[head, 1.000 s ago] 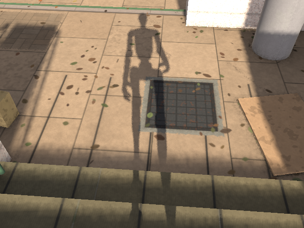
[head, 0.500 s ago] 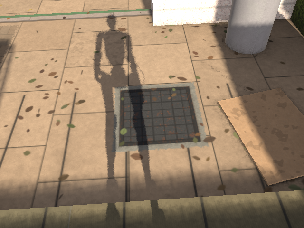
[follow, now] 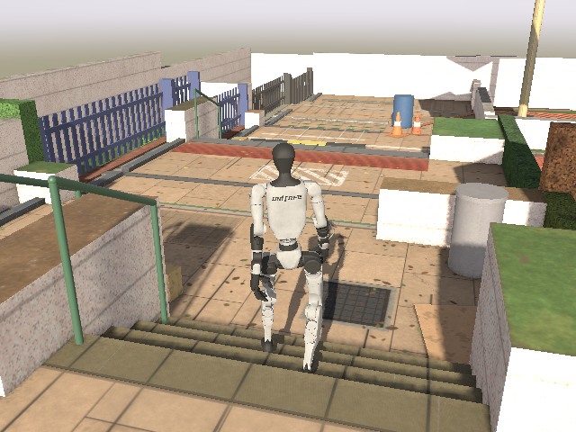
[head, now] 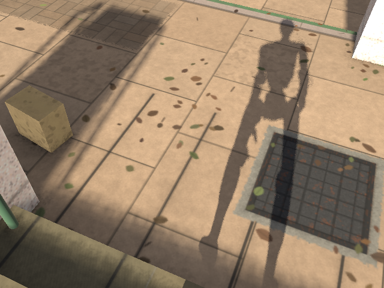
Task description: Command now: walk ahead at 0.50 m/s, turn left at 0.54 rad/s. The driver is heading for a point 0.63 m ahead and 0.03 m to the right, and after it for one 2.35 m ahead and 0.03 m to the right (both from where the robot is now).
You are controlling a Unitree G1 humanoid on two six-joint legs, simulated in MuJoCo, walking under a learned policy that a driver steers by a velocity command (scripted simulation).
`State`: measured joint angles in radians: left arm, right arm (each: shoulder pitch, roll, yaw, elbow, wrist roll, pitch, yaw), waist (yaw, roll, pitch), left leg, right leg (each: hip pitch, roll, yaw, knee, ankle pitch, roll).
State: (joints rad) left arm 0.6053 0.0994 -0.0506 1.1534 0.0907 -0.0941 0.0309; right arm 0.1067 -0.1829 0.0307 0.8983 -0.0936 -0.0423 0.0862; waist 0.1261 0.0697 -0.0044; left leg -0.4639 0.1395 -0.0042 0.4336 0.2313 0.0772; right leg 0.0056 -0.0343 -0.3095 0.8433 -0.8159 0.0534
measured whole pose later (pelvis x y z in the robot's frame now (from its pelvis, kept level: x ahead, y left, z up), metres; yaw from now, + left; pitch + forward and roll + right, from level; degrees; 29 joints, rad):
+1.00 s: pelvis +0.64 -0.01 -0.32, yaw -13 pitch +1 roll -4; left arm 0.52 0.16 0.00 1.04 0.00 -0.10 -0.01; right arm 0.02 -0.22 0.02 0.80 0.01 -0.09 0.05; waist 0.13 0.08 -0.03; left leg -0.40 0.07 -0.02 0.36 0.27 0.04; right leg -0.20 0.15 0.07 1.19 -0.84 -0.07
